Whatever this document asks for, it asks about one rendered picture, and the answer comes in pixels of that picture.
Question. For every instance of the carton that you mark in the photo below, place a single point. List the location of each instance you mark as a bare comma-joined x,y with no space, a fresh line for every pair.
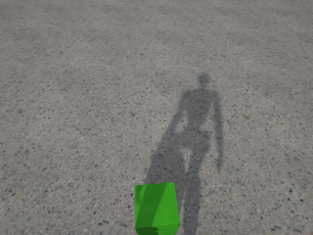
156,209

